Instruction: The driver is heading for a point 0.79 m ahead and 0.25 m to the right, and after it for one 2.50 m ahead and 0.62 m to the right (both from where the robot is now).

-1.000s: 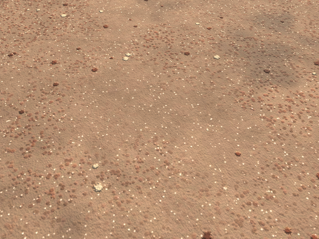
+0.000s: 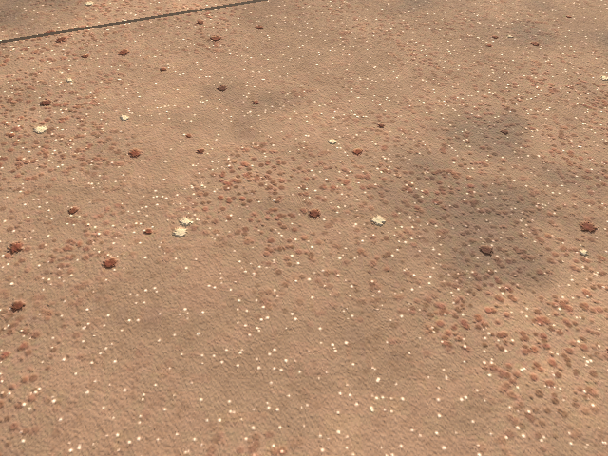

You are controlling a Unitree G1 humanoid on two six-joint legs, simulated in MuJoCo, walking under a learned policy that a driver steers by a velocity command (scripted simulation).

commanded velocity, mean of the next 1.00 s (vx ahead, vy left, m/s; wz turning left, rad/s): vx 0.43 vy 0.00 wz -0.26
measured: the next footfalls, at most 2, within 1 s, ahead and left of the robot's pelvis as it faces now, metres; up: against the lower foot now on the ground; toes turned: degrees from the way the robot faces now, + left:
left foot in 0.60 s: +0.42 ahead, +0.14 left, +0.00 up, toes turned -5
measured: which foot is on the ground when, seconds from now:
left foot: down 0.00-0.18, up 0.20-0.58, down 0.60-1.00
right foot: down 0.00-0.60, up 0.62-1.00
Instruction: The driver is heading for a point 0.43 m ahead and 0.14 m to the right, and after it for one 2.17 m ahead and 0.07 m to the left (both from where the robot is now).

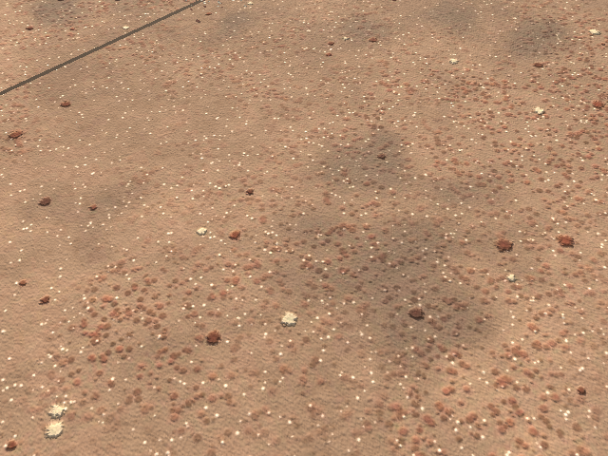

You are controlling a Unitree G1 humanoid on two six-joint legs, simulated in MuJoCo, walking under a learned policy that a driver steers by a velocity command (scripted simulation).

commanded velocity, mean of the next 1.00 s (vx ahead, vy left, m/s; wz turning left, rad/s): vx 0.28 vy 0.00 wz -0.15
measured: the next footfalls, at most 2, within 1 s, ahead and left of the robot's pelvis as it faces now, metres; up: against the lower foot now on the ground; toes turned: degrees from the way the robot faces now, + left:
right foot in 0.14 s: +0.24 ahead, -0.14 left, +0.00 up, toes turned -9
left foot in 0.58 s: +0.56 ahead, -0.02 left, +0.00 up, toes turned -17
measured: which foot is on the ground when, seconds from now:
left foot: down 0.00-0.14, up 0.16-0.56, down 0.58-1.00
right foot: up 0.00-0.12, down 0.14-0.62, up 0.64-0.98, down 1.00-1.00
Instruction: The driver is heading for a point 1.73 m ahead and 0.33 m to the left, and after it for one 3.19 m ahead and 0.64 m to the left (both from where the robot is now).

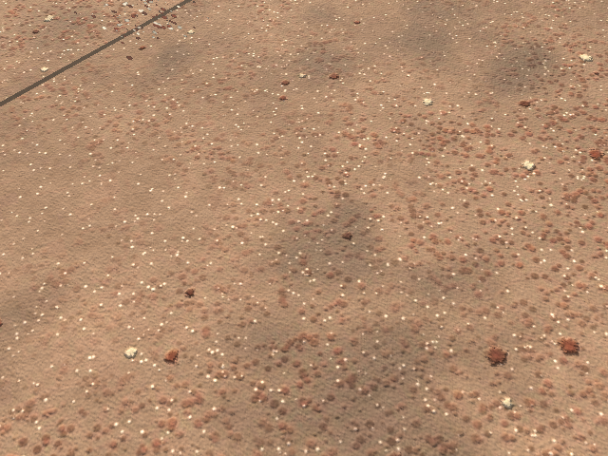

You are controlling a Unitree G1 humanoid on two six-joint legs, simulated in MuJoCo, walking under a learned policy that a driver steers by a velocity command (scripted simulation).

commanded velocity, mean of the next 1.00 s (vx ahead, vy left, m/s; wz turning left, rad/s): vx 0.01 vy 0.00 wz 0.32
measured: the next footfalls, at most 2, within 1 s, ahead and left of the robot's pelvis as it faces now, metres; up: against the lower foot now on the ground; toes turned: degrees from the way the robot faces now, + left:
left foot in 0.42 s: +0.02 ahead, +0.13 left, +0.00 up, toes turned +17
right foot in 0.80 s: +0.10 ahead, -0.10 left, +0.00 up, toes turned +19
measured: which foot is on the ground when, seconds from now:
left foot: down 0.00-0.00, up 0.02-0.40, down 0.42-1.00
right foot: down 0.00-0.42, up 0.44-0.78, down 0.80-1.00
